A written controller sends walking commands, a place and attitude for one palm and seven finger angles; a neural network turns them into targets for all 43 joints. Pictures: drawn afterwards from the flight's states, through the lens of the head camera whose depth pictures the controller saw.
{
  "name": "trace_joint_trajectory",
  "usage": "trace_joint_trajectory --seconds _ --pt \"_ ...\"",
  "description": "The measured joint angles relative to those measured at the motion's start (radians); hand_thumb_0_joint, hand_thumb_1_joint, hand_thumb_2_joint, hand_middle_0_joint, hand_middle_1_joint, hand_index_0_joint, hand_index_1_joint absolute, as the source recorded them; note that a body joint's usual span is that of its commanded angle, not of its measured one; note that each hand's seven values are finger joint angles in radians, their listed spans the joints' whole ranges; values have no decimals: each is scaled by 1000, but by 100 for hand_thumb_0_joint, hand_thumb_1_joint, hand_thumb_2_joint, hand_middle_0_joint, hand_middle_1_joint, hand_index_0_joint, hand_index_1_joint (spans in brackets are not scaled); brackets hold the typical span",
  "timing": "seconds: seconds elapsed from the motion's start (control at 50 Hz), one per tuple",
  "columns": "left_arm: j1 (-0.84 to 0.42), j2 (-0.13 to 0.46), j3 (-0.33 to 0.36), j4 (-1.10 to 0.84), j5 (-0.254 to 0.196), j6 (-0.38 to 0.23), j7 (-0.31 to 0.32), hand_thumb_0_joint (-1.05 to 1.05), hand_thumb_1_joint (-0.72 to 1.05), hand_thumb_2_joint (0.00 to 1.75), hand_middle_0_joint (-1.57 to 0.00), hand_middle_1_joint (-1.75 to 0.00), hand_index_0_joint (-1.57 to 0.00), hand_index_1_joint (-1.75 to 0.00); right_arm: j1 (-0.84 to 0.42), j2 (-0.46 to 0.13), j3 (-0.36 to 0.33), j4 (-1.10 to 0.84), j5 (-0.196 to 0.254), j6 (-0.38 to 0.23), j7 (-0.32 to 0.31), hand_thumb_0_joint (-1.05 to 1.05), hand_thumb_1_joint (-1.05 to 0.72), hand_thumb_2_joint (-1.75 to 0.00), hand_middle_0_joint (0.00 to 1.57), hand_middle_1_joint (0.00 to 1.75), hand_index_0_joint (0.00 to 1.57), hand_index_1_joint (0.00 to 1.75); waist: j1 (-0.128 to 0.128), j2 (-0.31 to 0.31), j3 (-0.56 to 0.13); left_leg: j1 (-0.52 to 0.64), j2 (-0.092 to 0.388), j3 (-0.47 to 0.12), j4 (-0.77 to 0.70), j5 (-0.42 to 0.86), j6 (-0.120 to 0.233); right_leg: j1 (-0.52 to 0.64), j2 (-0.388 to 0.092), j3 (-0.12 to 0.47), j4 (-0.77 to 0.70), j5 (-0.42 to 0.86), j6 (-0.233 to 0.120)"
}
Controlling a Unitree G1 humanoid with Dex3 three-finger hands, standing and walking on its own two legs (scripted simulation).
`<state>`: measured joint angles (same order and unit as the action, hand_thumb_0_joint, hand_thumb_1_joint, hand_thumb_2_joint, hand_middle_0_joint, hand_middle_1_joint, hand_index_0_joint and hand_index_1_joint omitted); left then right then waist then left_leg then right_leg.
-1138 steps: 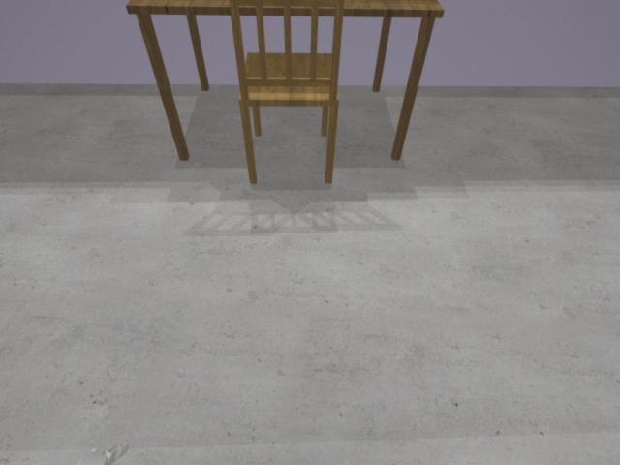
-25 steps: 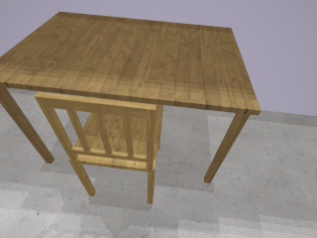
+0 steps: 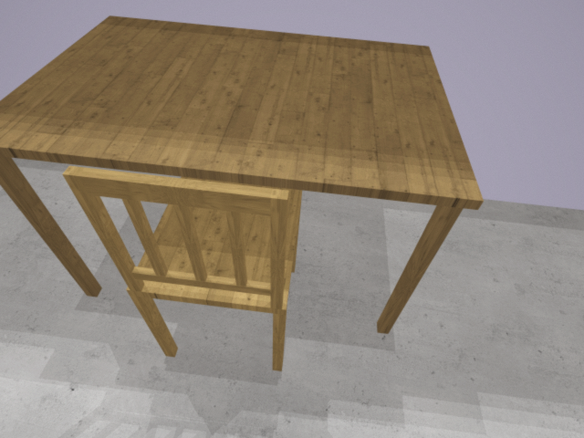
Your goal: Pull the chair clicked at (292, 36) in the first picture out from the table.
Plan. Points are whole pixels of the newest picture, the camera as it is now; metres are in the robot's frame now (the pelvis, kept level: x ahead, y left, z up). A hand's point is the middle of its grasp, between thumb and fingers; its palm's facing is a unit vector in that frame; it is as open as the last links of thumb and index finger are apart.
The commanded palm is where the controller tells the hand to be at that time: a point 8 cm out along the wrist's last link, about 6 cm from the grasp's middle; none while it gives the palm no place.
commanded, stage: look again from close up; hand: left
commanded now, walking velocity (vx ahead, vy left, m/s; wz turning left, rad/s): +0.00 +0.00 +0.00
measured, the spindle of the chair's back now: (192, 244) +0.49 +0.23 -0.11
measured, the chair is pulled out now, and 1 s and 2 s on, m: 0.00 0.00 0.00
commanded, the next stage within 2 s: raise the hand toward the chair's back in 0.52 s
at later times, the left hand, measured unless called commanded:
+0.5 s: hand out of the picture -0.04 +0.15 -0.18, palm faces +0.05 -0.99 -0.13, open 7.3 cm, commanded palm none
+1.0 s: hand (214, 407) +0.17 +0.12 -0.04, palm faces -0.12 -0.99 +0.10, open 8.8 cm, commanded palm +0.11 +0.21 -0.07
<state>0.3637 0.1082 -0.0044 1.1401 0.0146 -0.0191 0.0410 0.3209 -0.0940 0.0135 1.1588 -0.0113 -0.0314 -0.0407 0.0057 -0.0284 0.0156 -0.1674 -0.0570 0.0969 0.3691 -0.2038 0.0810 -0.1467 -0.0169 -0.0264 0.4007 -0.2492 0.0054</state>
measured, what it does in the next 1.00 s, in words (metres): lowers itself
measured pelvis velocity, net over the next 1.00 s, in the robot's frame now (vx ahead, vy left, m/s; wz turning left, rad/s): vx -0.05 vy -0.02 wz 0.01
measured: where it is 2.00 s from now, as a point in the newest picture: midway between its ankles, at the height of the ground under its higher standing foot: outside the picture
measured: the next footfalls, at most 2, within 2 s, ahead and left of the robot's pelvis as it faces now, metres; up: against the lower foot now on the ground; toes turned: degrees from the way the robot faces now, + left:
none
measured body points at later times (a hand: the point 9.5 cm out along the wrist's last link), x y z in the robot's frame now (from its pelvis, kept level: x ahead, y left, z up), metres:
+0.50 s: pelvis +0.00 +0.00 +0.00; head +0.00 +0.02 +0.45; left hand -0.04 +0.20 -0.17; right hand -0.02 -0.20 -0.16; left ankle +0.00 +0.06 -0.74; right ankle -0.02 -0.12 -0.74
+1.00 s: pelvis -0.05 -0.02 -0.07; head -0.03 +0.02 +0.38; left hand +0.17 +0.17 -0.05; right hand +0.15 -0.28 -0.09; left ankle +0.00 +0.06 -0.74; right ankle -0.02 -0.12 -0.74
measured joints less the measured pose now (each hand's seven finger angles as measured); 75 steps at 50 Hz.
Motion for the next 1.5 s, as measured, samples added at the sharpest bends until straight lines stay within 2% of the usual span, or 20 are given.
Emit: trace_joint_trajectory --seconds 0.64,0.66,0.68,0.7,0.74,0.8,0.84,0.9,0.94,0.98,1.0,1.04,1.12,1.18,1.22,1.26,1.32,1.38,1.44,1.5 --pt "-5 2 -5 2 5 -5 6 0 91 90 -20 -30 -20 -30 1 -6 2 -11 1 4 4 1 -91 -90 20 30 20 30 -2 3 -4 -10 2 -2 14 1 4 2 0 -3 -8 10 6" --pt "36 -1 14 -152 -37 56 1 0 91 90 -20 -30 -20 -30 10 -14 1 -54 0 5 -3 1 -92 -90 20 30 20 30 -13 11 10 -29 5 -11 44 -8 4 -4 3 -13 0 9 7" --pt "82 13 18 -330 -48 89 20 2 93 90 -20 -30 -20 -30 25 -25 7 -97 2 -30 -19 2 -92 -90 20 30 20 30 -12 11 28 -35 3 -12 59 -13 3 -13 0 -15 23 3 1" --pt "112 43 17 -461 -58 80 41 4 95 90 -20 -30 -20 -30 43 -41 13 -130 8 -86 -24 2 -93 -90 20 30 20 30 -3 7 30 -43 -4 -6 62 -13 2 -38 -8 -9 58 -12 -11" --pt "134 98 13 -675 -97 63 65 5 96 89 -20 -30 -20 -30 69 -81 16 -195 21 -175 -12 3 -93 -90 20 30 20 30 -3 7 10 -74 -21 -3 79 -11 5 -90 -26 -7 126 -44 -20" --pt "75 124 4 -872 -146 -2 62 5 93 88 -19 -29 -19 -29 48 -155 17 -280 33 -252 -12 3 -93 -90 20 30 20 30 -27 45 -19 -144 -21 -20 164 -37 9 -135 -31 -27 179 -61 4" --pt "-5 111 3 -923 -158 -85 32 4 89 86 -18 -29 -18 -29 7 -189 4 -332 22 -278 -3 3 -93 -90 20 30 20 30 -49 57 -52 -225 -15 -31 243 -63 3 -202 -29 -40 236 -77 5" --pt "-109 60 16 -923 -193 -247 -79 3 81 84 -17 -28 -17 -28 -63 -198 -24 -415 12 -287 25 2 -92 -90 20 30 20 30 -58 28 -108 -365 3 -21 371 -107 -8 -346 -20 -33 364 -118 -9" --pt "-113 24 27 -925 -219 -359 -192 2 76 82 -17 -27 -17 -27 -103 -190 -38 -479 5 -281 50 2 -92 -90 20 30 20 30 -59 -3 -137 -450 20 -9 459 -140 -10 -436 -7 -23 451 -148 -18" --pt "-82 8 44 -916 -212 -462 -297 1 71 80 -17 -27 -17 -27 -132 -184 -54 -546 0 -265 75 2 -92 -90 20 30 20 30 -56 -30 -158 -534 37 -5 553 -178 -14 -521 3 -20 543 -184 -28" --pt "-56 13 53 -919 -202 -493 -328 1 68 80 -17 -26 -17 -26 -143 -182 -62 -581 -2 -252 84 2 -91 -90 20 30 20 30 -51 -41 -165 -575 43 -4 600 -197 -15 -563 7 -21 591 -203 -32" --pt "8 35 69 -941 -194 -513 -353 1 63 78 -17 -26 -17 -26 -162 -180 -73 -642 0 -220 94 1 -91 -90 20 30 20 30 -33 -56 -167 -648 52 -7 689 -233 -16 -635 11 -26 679 -240 -36" --pt "120 97 115 -1024 -222 -476 -325 1 53 74 -17 -24 -17 -24 -189 -180 -74 -705 2 -177 81 1 -91 -90 20 30 20 30 17 -41 -151 -761 61 -45 824 -279 -31 -726 16 -66 792 -276 -60" --pt "154 132 147 -1121 -260 -482 -306 1 45 71 -16 -23 -16 -23 -197 -172 -45 -695 1 -182 51 1 -91 -90 20 30 20 30 49 3 -145 -819 64 -91 882 -293 -43 -756 20 -112 828 -308 -73" --pt "134 140 148 -1177 -286 -510 -325 1 40 69 -15 -23 -15 -22 -200 -161 -14 -667 4 -201 30 1 -91 -90 20 30 20 30 65 32 -142 -843 65 -115 904 -296 -50 -767 23 -136 835 -313 -79" --pt "85 139 135 -1203 -303 -521 -372 1 36 67 -14 -22 -14 -22 -201 -144 19 -635 10 -219 14 1 -91 -90 20 30 20 30 69 55 -140 -862 67 -130 915 -296 -54 -778 27 -150 837 -312 -83" --pt "-16 144 109 -1171 -299 -458 -454 1 29 64 -13 -21 -13 -21 -189 -110 59 -602 23 -225 -4 1 -91 -90 20 30 20 30 52 72 -141 -880 73 -134 913 -291 -59 -798 33 -153 834 -307 -86" --pt "-90 161 112 -1107 -290 -316 -496 0 22 61 -13 -20 -13 -20 -159 -81 70 -589 30 -203 -12 1 -91 -90 20 30 20 30 17 71 -139 -874 80 -120 891 -287 -64 -802 40 -138 820 -299 -91" --pt "-82 152 157 -1097 -312 -212 -458 0 15 58 -13 -19 -13 -19 -115 -72 48 -586 33 -177 -13 2 -90 -90 21 30 21 30 -15 64 -136 -832 87 -100 851 -286 -66 -774 47 -117 789 -293 -90" --pt "-24 130 208 -1133 -328 -222 -390 0 8 55 -12 -18 -12 -17 -70 -86 7 -575 30 -169 -10 2 -90 -90 21 30 21 30 -23 58 -148 -786 90 -86 808 -285 -67 -736 52 -100 750 -288 -86"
